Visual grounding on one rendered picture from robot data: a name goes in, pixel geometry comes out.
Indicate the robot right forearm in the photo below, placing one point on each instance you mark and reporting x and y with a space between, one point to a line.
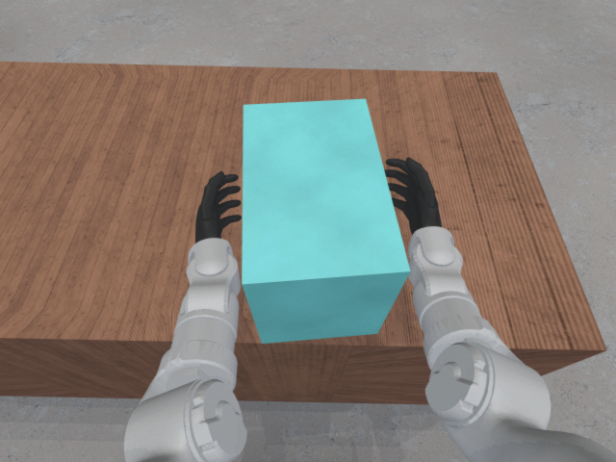
446 311

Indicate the robot left hand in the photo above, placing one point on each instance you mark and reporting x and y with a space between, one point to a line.
208 221

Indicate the robot left upper arm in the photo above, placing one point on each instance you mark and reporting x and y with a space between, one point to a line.
198 422

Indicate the robot right upper arm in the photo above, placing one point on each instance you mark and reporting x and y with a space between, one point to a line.
496 409

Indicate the robot right hand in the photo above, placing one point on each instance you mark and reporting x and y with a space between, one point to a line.
421 205

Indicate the carton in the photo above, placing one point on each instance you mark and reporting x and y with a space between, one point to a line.
322 256

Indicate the pedestal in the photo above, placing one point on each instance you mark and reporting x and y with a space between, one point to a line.
103 169

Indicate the robot left forearm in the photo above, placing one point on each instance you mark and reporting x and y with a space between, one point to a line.
206 329

